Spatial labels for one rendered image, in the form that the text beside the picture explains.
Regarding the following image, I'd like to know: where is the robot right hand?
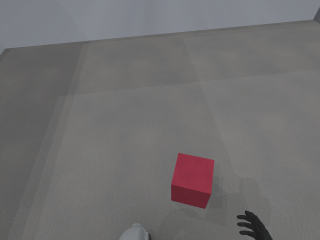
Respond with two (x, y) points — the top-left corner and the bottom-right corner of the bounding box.
(237, 210), (273, 240)

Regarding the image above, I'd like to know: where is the left robot shin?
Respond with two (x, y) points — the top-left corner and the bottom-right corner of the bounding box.
(131, 223), (144, 229)

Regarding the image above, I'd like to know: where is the left robot thigh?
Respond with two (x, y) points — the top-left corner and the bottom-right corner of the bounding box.
(119, 227), (149, 240)

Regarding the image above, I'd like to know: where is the carton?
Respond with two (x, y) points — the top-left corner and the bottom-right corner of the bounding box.
(171, 153), (215, 209)

